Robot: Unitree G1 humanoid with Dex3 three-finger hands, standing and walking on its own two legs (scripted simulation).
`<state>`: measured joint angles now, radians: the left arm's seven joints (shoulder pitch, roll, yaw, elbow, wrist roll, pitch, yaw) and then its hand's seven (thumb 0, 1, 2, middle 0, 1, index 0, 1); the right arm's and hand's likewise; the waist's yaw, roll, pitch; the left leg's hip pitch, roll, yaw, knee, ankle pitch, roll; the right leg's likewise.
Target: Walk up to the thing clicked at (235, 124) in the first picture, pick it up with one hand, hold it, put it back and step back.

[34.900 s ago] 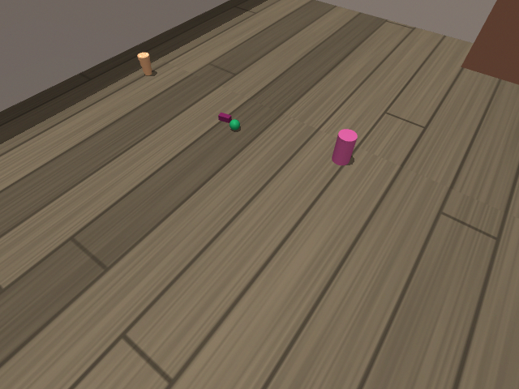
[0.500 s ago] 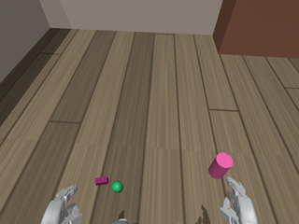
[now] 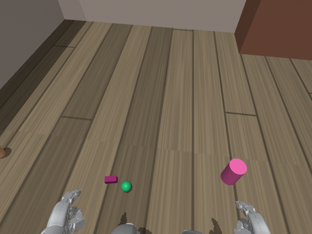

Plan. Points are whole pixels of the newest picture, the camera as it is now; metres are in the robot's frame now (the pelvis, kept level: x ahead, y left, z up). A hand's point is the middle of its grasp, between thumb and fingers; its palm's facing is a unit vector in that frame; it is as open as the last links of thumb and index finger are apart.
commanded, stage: stand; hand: left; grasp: from above
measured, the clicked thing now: (126, 186) +0.46 +0.19 -0.70
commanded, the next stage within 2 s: none
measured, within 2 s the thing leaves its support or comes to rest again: neither
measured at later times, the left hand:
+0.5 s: hand out of the picture +0.03 +0.24 -0.12, palm faces +0.05 -0.95 -0.31, open 7.3 cm
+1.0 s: hand out of the picture +0.06 +0.24 -0.12, palm faces +0.03 -0.94 -0.33, open 7.3 cm
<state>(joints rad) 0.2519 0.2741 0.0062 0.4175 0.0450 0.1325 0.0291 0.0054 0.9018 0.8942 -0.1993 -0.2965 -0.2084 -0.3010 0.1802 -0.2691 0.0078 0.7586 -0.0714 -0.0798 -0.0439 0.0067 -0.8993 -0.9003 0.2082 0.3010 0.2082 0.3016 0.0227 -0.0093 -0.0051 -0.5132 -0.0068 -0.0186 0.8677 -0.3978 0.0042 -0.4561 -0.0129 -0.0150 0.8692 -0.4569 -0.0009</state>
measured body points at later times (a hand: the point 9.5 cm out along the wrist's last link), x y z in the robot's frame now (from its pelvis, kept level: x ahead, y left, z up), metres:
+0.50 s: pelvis +0.00 +0.01 +0.04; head +0.00 +0.01 +0.49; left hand +0.03 +0.29 -0.10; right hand +0.07 -0.26 -0.10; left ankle +0.03 +0.12 -0.70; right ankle +0.00 -0.12 -0.70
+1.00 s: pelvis +0.01 +0.01 +0.05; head +0.01 +0.00 +0.50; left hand +0.05 +0.29 -0.09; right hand +0.08 -0.28 -0.09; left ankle +0.03 +0.12 -0.70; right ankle +0.00 -0.12 -0.70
